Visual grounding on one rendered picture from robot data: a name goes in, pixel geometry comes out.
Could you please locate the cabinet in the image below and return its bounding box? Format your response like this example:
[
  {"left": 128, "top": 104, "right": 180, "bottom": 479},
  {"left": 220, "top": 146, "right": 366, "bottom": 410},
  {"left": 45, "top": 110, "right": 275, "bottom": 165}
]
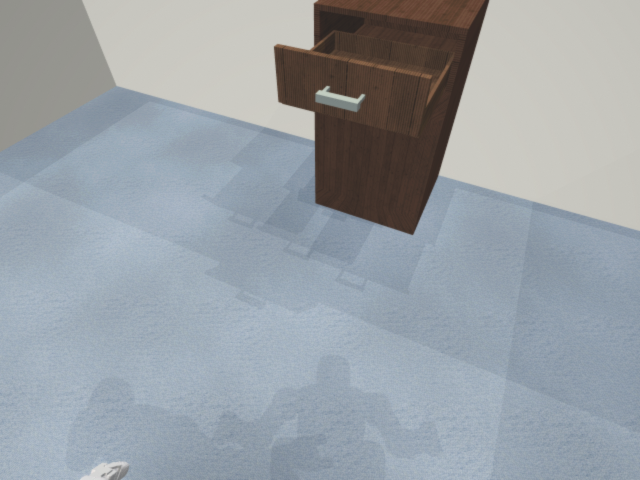
[{"left": 314, "top": 0, "right": 489, "bottom": 235}]

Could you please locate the handle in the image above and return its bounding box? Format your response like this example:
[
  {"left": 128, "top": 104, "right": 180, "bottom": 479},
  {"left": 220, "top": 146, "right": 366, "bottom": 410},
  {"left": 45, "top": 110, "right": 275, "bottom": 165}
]
[{"left": 315, "top": 86, "right": 365, "bottom": 112}]

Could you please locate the drawer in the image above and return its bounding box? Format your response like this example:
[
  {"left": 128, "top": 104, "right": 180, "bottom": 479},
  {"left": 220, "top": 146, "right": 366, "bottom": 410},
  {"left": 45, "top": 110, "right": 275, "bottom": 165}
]
[{"left": 274, "top": 30, "right": 455, "bottom": 138}]

